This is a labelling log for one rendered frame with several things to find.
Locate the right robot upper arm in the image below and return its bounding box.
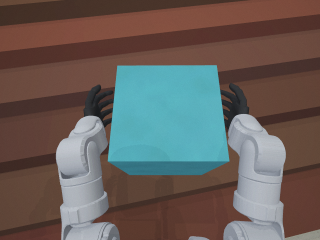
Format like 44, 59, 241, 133
223, 220, 282, 240

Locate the carton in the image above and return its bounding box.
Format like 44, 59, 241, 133
108, 65, 230, 175

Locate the left robot upper arm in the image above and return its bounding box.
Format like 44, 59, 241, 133
65, 222, 120, 240

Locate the robot right forearm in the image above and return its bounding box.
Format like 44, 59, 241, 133
227, 114, 286, 240

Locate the right robot hand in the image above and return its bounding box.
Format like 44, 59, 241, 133
220, 83, 249, 130

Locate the robot left forearm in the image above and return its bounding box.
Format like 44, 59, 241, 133
56, 115, 109, 240

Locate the left robot hand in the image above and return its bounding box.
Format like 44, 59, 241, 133
83, 84, 114, 127

